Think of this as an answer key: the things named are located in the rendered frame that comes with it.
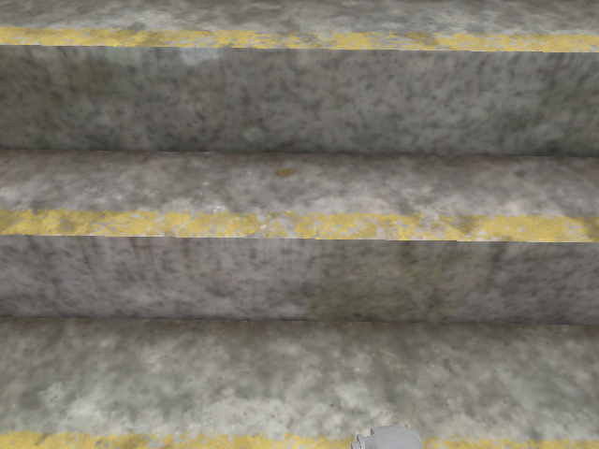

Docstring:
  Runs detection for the robot right thigh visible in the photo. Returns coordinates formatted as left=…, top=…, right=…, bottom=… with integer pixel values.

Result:
left=351, top=424, right=424, bottom=449

